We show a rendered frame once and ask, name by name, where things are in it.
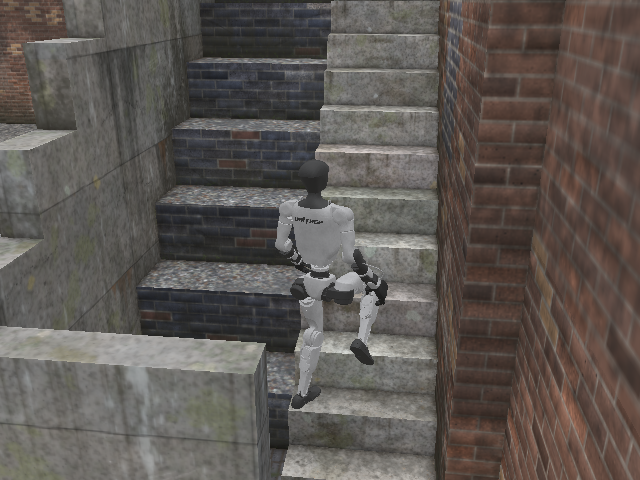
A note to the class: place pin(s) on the left robot hand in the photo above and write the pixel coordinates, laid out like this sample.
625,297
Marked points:
302,268

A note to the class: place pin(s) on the right robot hand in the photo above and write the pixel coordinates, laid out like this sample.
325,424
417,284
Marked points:
381,292

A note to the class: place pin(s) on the robot right forearm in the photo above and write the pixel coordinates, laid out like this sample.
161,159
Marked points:
364,272

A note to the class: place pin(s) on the left robot thigh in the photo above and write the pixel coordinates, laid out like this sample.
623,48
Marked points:
313,312

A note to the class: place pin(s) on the robot left forearm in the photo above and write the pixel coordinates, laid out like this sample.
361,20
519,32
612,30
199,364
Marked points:
292,255

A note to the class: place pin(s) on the robot right upper arm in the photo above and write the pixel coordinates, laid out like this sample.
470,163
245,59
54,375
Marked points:
344,217

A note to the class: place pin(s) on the robot right shin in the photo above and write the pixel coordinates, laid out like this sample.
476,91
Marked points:
368,314

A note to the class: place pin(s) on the robot left upper arm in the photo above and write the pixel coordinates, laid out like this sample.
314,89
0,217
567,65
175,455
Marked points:
283,243

